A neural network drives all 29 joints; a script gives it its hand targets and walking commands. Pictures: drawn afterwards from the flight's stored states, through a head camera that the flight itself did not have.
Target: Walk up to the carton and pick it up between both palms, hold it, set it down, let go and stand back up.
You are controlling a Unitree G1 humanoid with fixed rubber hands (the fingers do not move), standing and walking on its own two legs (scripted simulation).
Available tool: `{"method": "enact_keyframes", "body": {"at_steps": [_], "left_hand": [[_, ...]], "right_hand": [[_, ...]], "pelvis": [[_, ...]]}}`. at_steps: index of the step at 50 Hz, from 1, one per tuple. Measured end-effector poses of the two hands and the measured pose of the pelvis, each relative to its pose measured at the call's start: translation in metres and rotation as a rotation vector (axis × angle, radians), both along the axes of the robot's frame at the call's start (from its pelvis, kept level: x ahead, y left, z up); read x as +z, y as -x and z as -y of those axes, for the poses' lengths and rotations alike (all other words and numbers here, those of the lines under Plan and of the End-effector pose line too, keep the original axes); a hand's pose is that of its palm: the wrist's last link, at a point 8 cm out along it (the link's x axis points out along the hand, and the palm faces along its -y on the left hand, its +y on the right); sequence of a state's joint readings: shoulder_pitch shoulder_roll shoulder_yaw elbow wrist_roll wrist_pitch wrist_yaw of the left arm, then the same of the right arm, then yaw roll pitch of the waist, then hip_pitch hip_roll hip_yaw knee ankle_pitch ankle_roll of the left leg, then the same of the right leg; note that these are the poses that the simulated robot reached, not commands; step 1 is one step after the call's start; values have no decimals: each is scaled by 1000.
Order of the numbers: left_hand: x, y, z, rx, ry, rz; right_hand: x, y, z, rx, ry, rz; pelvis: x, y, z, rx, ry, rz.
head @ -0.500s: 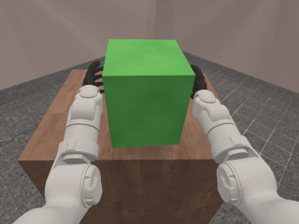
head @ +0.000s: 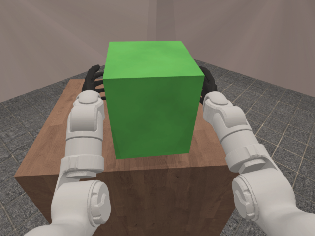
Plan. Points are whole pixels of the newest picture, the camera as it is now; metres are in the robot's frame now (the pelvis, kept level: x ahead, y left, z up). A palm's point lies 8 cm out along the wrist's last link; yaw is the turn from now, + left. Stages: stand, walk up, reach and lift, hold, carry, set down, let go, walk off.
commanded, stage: reach and lift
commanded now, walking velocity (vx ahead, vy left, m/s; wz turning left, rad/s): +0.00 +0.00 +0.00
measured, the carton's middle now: (149, 97) +0.43 +0.00 +0.19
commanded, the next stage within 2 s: hold in 0.66 s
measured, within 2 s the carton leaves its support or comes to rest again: neither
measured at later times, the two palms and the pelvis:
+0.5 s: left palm (86, 91) +0.39 +0.15 +0.24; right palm (206, 89) +0.38 -0.14 +0.23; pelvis +0.01 +0.00 +0.00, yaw +0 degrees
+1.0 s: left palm (83, 86) +0.39 +0.15 +0.25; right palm (206, 82) +0.38 -0.14 +0.25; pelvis +0.01 +0.00 +0.00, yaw +0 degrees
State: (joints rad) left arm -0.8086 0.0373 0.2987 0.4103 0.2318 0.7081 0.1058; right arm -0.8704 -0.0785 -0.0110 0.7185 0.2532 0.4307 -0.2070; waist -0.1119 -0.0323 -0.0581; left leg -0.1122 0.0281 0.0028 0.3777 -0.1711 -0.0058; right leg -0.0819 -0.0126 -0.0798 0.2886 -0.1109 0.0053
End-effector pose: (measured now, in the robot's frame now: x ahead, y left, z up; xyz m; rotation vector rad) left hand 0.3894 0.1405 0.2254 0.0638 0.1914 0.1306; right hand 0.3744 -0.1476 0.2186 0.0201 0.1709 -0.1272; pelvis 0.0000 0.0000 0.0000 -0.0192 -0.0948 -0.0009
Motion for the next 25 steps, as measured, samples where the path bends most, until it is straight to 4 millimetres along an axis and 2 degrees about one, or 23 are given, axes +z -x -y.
{"method": "enact_keyframes", "body": {"at_steps": [11,25], "left_hand": [[9,-4,-6,2,-2,17],[11,-3,-8,1,-11,20]], "right_hand": [[11,-5,-6,1,3,13],[16,-6,-7,4,4,15]], "pelvis": [[0,-6,0,6,3,2],[0,-14,-2,3,8,10]]}}
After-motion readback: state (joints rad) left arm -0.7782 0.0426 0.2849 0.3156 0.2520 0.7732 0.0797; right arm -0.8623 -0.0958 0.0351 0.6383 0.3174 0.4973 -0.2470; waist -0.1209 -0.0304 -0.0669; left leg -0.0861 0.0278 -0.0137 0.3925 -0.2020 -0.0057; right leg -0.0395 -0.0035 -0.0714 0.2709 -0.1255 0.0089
